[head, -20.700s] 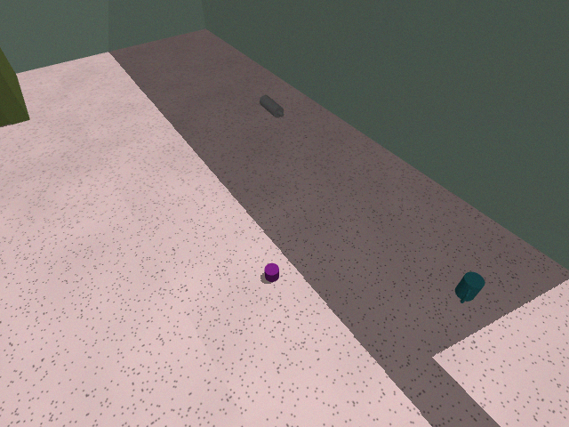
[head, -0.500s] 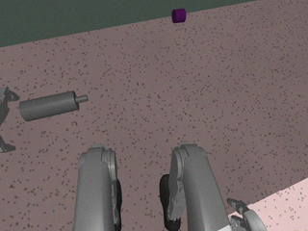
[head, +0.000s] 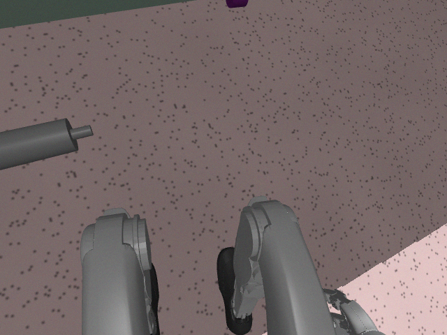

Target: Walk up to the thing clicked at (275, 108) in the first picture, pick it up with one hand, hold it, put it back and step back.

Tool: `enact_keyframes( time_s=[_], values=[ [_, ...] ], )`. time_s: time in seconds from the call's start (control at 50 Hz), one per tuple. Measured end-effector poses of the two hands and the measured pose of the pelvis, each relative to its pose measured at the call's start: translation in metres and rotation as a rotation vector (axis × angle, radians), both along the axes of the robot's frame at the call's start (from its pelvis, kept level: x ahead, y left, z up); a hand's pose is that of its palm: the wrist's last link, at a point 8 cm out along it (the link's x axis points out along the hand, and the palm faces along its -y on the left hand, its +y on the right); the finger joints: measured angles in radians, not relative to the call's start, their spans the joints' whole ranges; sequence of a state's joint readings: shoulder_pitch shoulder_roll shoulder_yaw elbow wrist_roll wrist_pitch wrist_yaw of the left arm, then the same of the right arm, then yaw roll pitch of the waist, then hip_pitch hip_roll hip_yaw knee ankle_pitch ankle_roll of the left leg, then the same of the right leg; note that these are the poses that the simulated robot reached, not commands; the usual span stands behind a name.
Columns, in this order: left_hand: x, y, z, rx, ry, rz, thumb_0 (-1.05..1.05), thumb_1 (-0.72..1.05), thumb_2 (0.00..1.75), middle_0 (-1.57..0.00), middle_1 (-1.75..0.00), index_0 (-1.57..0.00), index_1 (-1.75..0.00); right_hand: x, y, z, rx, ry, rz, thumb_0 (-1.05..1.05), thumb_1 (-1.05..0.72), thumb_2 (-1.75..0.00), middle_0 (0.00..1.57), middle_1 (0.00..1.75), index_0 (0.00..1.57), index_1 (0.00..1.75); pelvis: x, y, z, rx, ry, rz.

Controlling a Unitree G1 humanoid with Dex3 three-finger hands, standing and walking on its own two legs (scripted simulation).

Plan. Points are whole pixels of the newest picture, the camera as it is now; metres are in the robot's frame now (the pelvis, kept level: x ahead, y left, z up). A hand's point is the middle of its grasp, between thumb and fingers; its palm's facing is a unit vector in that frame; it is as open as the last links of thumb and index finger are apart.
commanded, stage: rise first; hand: left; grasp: from above
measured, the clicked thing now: (37, 142) +0.48 +0.37 -0.31
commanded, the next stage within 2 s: none
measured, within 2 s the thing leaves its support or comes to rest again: neither
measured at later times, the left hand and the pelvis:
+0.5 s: hand out of the picture +0.41 +0.41 -0.18, palm faces -0.41 -0.17 -0.90, open 14.3 cm; pelvis +0.01 +0.00 -0.02, yaw -2 degrees
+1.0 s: hand out of the picture +0.42 +0.42 -0.20, palm faces -0.40 -0.18 -0.90, open 14.2 cm; pelvis +0.00 +0.00 -0.03, yaw -3 degrees
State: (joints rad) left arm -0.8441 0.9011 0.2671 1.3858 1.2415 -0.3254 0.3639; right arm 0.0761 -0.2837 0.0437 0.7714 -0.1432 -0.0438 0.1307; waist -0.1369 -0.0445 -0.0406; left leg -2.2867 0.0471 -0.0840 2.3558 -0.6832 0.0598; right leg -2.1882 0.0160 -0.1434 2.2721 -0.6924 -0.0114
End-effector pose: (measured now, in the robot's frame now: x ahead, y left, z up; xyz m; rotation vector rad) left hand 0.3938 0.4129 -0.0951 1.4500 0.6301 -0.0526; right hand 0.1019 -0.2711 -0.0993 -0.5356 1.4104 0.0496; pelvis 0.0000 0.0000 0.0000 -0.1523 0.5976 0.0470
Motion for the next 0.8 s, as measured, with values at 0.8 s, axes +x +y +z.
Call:
enact_keyframes(
  time_s=[0.8],
  values=[
    [0.026,0.004,-0.04,-0.029,-0.008,-0.007,0.0,-0.57,1.04,-0.09,-1.02,-0.07,-1.03,-0.013,-0.002,-0.016,-0.025,0.068,0.029,0.0,-0.91,-0.91,0.21,0.3,0.2,0.3,0.003,0.001,-0.028,-0.034,-0.041,-0.028]
  ],
)
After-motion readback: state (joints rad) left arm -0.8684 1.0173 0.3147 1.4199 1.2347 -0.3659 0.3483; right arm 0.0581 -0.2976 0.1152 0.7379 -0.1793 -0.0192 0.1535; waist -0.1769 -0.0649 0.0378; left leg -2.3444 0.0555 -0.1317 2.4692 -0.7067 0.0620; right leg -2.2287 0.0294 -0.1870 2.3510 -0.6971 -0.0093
